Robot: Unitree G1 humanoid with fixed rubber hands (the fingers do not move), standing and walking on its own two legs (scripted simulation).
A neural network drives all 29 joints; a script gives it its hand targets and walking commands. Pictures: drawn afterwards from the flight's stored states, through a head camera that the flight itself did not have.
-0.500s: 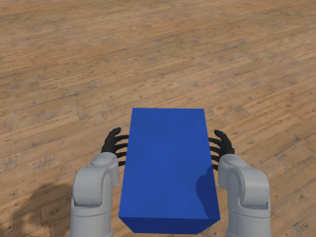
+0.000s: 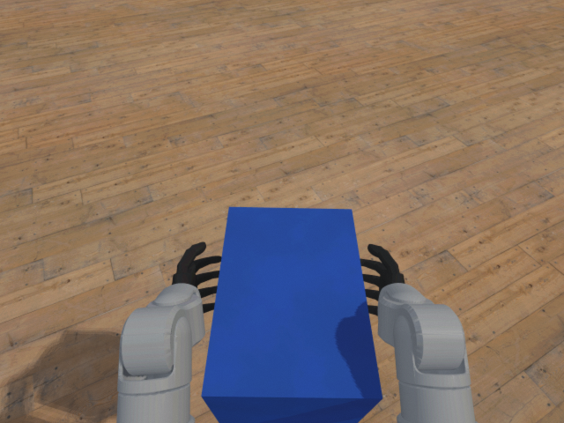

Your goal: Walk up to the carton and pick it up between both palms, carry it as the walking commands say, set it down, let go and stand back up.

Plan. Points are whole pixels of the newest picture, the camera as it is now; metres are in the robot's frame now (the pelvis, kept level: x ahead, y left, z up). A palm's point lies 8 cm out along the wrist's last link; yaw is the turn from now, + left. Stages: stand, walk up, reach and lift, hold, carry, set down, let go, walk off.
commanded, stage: carry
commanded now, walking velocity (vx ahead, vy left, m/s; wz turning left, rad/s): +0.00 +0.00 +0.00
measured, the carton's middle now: (287, 326) +0.28 +0.00 +0.00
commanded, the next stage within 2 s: none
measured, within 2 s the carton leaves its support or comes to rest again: neither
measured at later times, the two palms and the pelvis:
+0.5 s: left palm (201, 161) +0.55 +0.15 +0.08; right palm (342, 146) +0.59 -0.11 +0.08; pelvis +0.27 -0.02 +0.00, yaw +1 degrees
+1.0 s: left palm (238, 104) +0.80 +0.10 +0.04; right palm (347, 105) +0.81 -0.16 +0.03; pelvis +0.54 -0.03 -0.05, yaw +4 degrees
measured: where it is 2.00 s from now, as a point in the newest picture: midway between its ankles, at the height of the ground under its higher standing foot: (287, 167)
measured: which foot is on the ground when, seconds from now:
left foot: down 0.00-0.12, up 0.14-0.32, down 0.34-0.62, up 0.64-0.70, down 0.72-0.90, up 0.92-1.00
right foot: up 0.00-0.06, down 0.08-0.74, up 0.76-0.84, down 0.86-1.00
